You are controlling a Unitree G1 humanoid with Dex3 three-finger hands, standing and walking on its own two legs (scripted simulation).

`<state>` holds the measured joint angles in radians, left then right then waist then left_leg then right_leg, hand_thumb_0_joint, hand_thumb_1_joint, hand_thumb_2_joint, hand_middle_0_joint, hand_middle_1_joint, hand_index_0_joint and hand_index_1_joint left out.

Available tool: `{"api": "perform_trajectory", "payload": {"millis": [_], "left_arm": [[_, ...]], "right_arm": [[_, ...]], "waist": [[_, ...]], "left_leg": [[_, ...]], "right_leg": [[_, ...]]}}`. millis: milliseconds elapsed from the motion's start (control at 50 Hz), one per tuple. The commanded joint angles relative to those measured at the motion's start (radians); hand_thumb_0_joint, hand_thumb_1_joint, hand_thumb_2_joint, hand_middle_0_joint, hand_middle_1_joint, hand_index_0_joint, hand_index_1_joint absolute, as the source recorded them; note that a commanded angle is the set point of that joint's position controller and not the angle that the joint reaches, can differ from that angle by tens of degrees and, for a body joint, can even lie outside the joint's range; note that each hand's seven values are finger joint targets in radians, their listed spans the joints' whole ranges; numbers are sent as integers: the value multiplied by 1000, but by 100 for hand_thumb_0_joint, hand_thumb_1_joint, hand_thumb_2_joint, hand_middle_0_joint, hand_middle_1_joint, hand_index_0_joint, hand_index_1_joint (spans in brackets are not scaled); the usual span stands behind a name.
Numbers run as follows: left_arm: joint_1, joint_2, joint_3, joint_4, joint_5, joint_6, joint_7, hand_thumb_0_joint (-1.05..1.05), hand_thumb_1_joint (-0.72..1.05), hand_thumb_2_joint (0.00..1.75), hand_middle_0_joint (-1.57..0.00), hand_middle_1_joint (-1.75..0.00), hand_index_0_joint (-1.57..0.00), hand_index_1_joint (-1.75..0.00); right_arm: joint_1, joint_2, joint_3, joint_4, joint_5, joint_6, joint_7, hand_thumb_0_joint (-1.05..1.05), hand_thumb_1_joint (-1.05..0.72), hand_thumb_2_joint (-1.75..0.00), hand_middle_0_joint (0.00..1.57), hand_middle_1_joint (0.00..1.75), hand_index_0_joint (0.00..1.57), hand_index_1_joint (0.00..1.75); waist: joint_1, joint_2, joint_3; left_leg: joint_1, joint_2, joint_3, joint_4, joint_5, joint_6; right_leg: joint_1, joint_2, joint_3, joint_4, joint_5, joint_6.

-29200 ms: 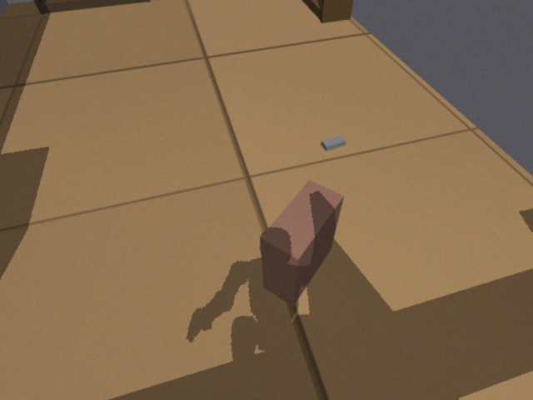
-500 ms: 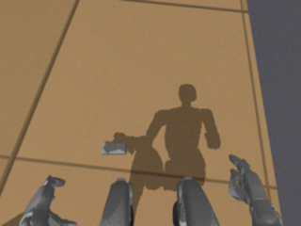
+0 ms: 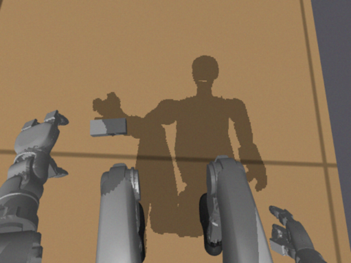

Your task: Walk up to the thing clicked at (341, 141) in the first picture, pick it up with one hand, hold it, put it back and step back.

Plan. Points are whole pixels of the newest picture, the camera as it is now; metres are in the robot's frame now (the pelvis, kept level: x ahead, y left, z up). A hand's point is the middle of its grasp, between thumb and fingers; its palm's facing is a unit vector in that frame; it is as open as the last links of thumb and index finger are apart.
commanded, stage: rise first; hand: left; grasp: from above
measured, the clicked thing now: (108, 127) +0.50 +0.23 -0.40
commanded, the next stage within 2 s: none
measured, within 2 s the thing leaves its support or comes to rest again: neither
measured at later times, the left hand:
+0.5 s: hand (70, 138) +0.42 +0.30 -0.23, palm faces -0.45 -0.04 -0.89, open 14.1 cm
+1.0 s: hand (79, 132) +0.45 +0.28 -0.26, palm faces -0.45 -0.03 -0.89, open 13.9 cm
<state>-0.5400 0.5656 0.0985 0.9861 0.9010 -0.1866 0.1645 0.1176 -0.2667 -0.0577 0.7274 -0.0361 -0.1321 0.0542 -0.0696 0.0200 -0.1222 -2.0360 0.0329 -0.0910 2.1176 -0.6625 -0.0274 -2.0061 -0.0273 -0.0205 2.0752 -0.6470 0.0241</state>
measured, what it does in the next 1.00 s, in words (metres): lowers itself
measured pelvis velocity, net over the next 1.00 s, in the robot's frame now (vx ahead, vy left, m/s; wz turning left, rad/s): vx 0.01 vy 0.01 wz -0.05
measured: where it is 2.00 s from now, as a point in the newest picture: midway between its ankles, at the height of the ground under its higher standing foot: (174, 239)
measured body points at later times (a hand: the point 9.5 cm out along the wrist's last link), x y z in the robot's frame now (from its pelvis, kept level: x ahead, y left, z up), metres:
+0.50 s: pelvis +0.00 +0.01 -0.07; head +0.22 +0.07 +0.33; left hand +0.44 +0.30 -0.18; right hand +0.08 -0.27 -0.18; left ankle +0.09 +0.13 -0.38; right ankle +0.10 -0.13 -0.38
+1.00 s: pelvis +0.01 +0.01 -0.09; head +0.25 +0.06 +0.29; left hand +0.47 +0.28 -0.21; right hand +0.06 -0.28 -0.20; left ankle +0.09 +0.13 -0.38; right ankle +0.10 -0.13 -0.38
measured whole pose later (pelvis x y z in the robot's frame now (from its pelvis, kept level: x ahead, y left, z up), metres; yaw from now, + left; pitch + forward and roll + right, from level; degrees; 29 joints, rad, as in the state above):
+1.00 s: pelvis +0.01 +0.01 -0.09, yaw -3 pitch +34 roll -6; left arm -0.86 0.70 0.11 1.41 1.30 -0.27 0.46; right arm 0.12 -0.27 -0.01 0.79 -0.17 -0.05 0.14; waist -0.20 -0.02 -0.06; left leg -2.31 0.01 -0.14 2.41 -0.71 -0.02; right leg -2.25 -0.01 -0.03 2.34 -0.68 0.05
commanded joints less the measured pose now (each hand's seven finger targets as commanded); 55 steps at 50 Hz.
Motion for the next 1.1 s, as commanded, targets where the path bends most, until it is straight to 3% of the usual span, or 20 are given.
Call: {"api": "perform_trajectory", "payload": {"millis": [0,60,140,160,200,320,460,680,720,800,880,1080], "left_arm": [[-221,281,53,-33,74,-49,48,0,-50,101,-10,-97,-10,-98],[-274,323,75,7,135,-77,87,0,-51,102,-9,-98,-8,-98],[-391,338,61,24,203,-100,153,0,-52,102,-10,-93,-9,-94],[-404,355,71,42,221,-103,171,0,-53,103,-10,-92,-8,-94],[-443,327,44,81,254,-104,199,0,-54,104,-9,-92,-7,-94],[-500,334,29,165,312,-79,252,0,-54,102,-10,-90,-8,-92],[-541,312,1,205,343,-62,266,0,-50,98,-11,-92,-10,-92],[-584,386,44,248,387,-104,292,0,-47,95,-13,-91,-13,-91],[-559,360,41,285,387,-102,299,0,-47,95,-13,-92,-13,-92],[-581,387,69,272,383,-100,323,0,-48,96,-12,-94,-12,-93],[-601,384,51,276,389,-91,330,0,-50,97,-10,-94,-11,-94],[-600,391,54,319,378,-71,335,0,-53,101,-7,-98,-8,-98]], "right_arm": [[124,-201,-61,-65,0,-13,-4,0,-87,-89,20,30,20,30],[141,-210,-59,-51,-6,7,5,0,-88,-90,20,30,20,30],[141,-219,-49,-35,-25,33,21,0,-89,-90,20,30,20,30],[141,-220,-47,-30,-29,37,22,0,-89,-90,20,30,20,30],[149,-220,-42,-17,-39,44,28,0,-89,-90,20,30,20,30],[169,-231,-42,15,-64,54,37,0,-90,-90,20,30,20,30],[175,-233,-39,25,-80,61,49,0,-90,-90,20,30,20,30],[185,-226,-23,33,-103,74,64,0,-90,-90,20,30,20,30],[186,-224,-20,35,-112,73,67,0,-90,-90,20,30,20,30],[198,-232,-21,40,-120,75,69,0,-90,-90,20,30,20,30],[192,-236,-22,42,-125,74,72,0,-90,-90,20,30,20,30],[197,-249,-8,43,-132,71,75,0,-90,-90,20,30,20,30]], "waist": [[-10,43,-581],[-9,73,-581],[-35,147,-576],[-30,151,-576],[-54,183,-564],[-71,230,-597],[-97,229,-599],[-113,179,-606],[-114,177,-601],[-115,189,-633],[-124,231,-631],[-138,209,-586]], "left_leg": [[324,-46,88,-208,26,59],[312,-47,76,-185,16,57],[325,-46,65,-159,1,52],[335,-45,62,-157,-4,50],[333,-45,60,-144,4,48],[368,-42,48,-113,63,43],[349,-44,40,-81,92,46],[251,-52,76,10,130,63],[259,-52,74,15,135,61],[261,-49,77,34,165,62],[263,-49,73,38,158,59],[229,-47,66,46,126,61]], "right_leg": [[312,35,-53,-250,9,-48],[248,36,-70,-201,7,-53],[156,34,-83,-152,6,-58],[138,36,-89,-139,0,-60],[104,33,-96,-119,16,-57],[57,30,-113,-65,70,-55],[41,28,-118,-27,105,-52],[93,38,-105,-8,142,-50],[84,39,-109,0,144,-49],[101,39,-106,9,178,-45],[75,42,-111,25,176,-50],[56,44,-123,34,151,-52]]}}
